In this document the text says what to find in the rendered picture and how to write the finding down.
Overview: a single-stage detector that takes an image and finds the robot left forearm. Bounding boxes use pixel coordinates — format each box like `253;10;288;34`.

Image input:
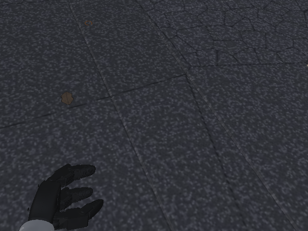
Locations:
19;219;55;231

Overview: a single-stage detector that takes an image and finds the left robot hand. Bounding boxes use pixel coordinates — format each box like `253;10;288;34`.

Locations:
27;164;104;231

